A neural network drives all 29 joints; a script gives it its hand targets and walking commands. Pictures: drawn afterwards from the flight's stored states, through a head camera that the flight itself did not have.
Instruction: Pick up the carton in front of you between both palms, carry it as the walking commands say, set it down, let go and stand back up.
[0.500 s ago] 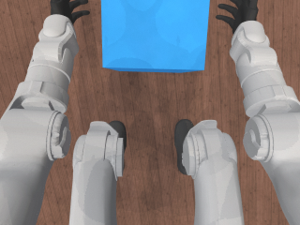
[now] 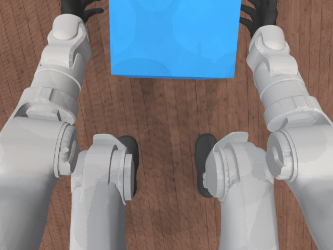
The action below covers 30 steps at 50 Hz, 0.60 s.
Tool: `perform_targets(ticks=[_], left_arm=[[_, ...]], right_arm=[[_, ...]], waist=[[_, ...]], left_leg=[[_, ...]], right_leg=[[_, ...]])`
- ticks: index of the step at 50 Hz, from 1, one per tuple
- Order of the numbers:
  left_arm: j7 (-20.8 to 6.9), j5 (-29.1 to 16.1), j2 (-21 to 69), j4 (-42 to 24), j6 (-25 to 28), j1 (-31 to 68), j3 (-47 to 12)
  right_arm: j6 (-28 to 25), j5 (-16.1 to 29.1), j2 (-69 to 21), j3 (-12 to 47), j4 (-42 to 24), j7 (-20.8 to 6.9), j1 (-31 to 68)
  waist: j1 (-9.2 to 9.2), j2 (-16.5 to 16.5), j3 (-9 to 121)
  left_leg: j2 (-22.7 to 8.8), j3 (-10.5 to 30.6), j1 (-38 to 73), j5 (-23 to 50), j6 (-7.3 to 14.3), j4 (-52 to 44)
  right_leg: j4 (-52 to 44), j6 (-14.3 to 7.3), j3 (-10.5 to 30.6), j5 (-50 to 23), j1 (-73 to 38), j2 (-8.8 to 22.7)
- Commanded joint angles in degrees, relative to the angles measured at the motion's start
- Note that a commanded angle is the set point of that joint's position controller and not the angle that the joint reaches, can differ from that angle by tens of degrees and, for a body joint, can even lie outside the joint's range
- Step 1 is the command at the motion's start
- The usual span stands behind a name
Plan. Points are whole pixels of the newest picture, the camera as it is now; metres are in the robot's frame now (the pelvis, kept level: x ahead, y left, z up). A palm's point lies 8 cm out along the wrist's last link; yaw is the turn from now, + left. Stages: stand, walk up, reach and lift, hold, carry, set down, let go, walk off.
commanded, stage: reach and lift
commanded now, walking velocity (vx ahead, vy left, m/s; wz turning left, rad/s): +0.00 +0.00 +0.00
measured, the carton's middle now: (170, 31) +0.52 +0.00 -0.25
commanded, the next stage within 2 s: none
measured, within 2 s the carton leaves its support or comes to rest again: leaves its support in 0.42 s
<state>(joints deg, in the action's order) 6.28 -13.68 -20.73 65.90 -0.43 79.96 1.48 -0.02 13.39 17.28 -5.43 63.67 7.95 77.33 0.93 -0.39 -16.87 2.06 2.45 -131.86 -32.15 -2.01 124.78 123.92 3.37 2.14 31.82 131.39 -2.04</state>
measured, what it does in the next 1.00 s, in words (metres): rises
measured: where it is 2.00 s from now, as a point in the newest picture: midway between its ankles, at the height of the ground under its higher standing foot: (167, 176)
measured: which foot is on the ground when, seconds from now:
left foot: down 0.00-1.00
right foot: down 0.00-1.00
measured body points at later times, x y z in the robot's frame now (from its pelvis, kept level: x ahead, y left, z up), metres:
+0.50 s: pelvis +0.00 +0.00 -0.01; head +0.35 +0.01 +0.27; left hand +0.55 +0.15 -0.17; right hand +0.54 -0.15 -0.16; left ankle +0.11 +0.13 -0.34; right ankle +0.12 -0.13 -0.34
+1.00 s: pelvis +0.00 +0.00 +0.11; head +0.25 +0.01 +0.47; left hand +0.50 +0.16 +0.04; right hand +0.50 -0.15 +0.04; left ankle +0.11 +0.13 -0.34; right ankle +0.12 -0.13 -0.34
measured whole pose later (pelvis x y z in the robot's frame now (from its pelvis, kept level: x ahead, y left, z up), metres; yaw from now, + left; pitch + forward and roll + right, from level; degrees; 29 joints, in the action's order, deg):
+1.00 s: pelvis +0.00 +0.00 +0.11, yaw +1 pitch +43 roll -1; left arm 3.5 11.8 -2.2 46.0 -19.0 62.3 26.3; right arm 19.5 -12.3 -0.1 -28.7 41.7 3.1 59.6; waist 0.6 0.2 9.3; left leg 6.4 4.9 -118.0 -27.9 -3.6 103.2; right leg 103.0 4.5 5.1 28.3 117.5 -6.0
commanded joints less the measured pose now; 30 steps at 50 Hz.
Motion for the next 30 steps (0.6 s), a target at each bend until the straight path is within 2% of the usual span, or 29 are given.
perform_targets(ticks=[1, 4, 6, 8, 10, 12, 13, 15, 18, 20, 25, 28, 30], left_arm=[[0.1, -0.5, -3.7, -5.3, 1.0, 15.3, -0.8], [0.2, -1.2, 0.3, -5.5, 1.0, 18.5, -3.0], [0.5, -0.1, 1.4, -4.5, 1.1, 19.3, -2.3], [0.1, 1.4, 5.8, -5.1, 1.2, 20.8, -2.4], [-2.0, 1.4, 17.9, -4.8, 1.2, 25.5, -5.4], [-5.9, 2.0, 35.1, -5.5, 0.2, 32.3, -8.9], [-7.8, 3.0, 41.5, -5.7, -0.6, 33.9, -8.8], [-10.8, 5.1, 48.9, -6.2, -2.2, 33.9, -6.9], [-13.5, 5.6, 55.1, -10.3, -3.7, 34.0, -6.1], [-14.1, 4.5, 59.1, -13.7, -4.5, 34.4, -7.4], [-13.9, 1.9, 67.0, -25.7, -7.1, 34.8, -13.0], [-13.5, 3.2, 71.1, -30.4, -9.7, 31.3, -15.0], [-13.6, 4.6, 73.6, -31.5, -11.7, 28.3, -15.0]], right_arm=[[-1.1, 0.6, 4.6, 0.6, -5.3, 0.0, 14.4], [-1.1, 1.4, 0.7, 2.7, -5.4, -0.1, 17.3], [-1.2, 0.2, -0.3, 2.1, -4.6, 0.2, 18.3], [-1.0, -0.3, -6.1, 3.3, -5.0, -0.5, 20.5], [-1.0, -0.4, -17.6, 6.2, -4.8, -2.6, 25.8], [0.0, -1.6, -34.3, 9.3, -6.0, -6.4, 32.8], [0.9, -2.8, -40.0, 9.3, -7.1, -8.3, 35.0], [2.6, -4.7, -47.1, 8.4, -8.9, -11.3, 36.9], [4.4, -5.2, -53.4, 8.5, -12.6, -13.9, 37.3], [5.2, -4.1, -56.8, 10.1, -16.5, -14.6, 37.7], [8.3, -1.4, -66.7, 15.0, -25.4, -14.5, 35.0], [10.6, -2.5, -69.4, 17.1, -30.3, -14.3, 33.4], [12.3, -4.0, -70.5, 17.3, -32.3, -14.6, 32.0]], waist=[[0.5, 2.2, 65.5], [0.46, 2.2, 65.7], [0.37, 1.9, 65.3], [-0.9, 1.3, 64.8], [-0.6, 1.0, 65.3], [-0.63, 0.8, 64.3], [-0.69, 1.0, 63.3], [-0.75, 1.4, 61.7], [-0.64, 1.0, 65.3], [-0.48, 1.1, 71.7], [-0.74, 1.7, 92.8], [-0.86, 2.3, 100.0], [-0.75, 2.4, 99.8]], left_leg=[[-0.1, -3.4, 34.7, 16.0, -0.5, -10.3], [0.4, -3.6, 35.1, 15.1, -0.3, -10.9], [0.8, -3.6, 35.0, 14.8, -0.3, -11.0], [1.3, -3.9, 35.6, 14.6, 0.1, -11.1], [2.0, -4.0, 34.2, 15.5, 0.5, -10.9], [2.9, -4.1, 32.8, 15.1, 0.8, -10.1], [3.6, -4.3, 32.1, 14.3, 0.8, -9.7], [4.4, -5.1, 30.5, 13.9, 0.8, -9.0], [5.0, -6.0, 30.9, 17.2, 1.2, -8.2], [5.3, -6.6, 33.4, 20.9, 1.3, -7.6], [6.1, -7.7, 43.6, 28.9, 0.6, -7.8], [6.7, -8.4, 47.6, 28.5, 0.3, -9.9], [7.2, -8.5, 47.5, 25.4, 0.2, -12.2]], right_leg=[[-9.0, -0.3, -4.9, -15.8, -31.3, 0.0], [-9.4, -0.5, -5.0, -15.0, -32.1, -0.5], [-9.6, -0.5, -5.0, -14.6, -32.8, -0.9], [-9.5, -0.4, -5.0, -14.3, -33.6, -1.6], [-9.2, -0.6, -4.9, -15.8, -33.5, -2.5], [-8.7, -0.8, -5.1, -15.6, -32.9, -3.6], [-8.3, -0.9, -5.3, -14.7, -32.2, -4.1], [-7.5, -1.0, -5.8, -13.9, -30.8, -4.9], [-6.6, -1.2, -6.4, -17.6, -31.8, -5.3], [-6.1, -1.3, -6.9, -21.6, -34.6, -5.5], [-6.4, -1.0, -7.9, -29.8, -43.7, -6.3], [-8.8, -0.6, -8.6, -27.8, -44.5, -7.0], [-11.0, -0.6, -8.9, -24.0, -43.4, -7.4]])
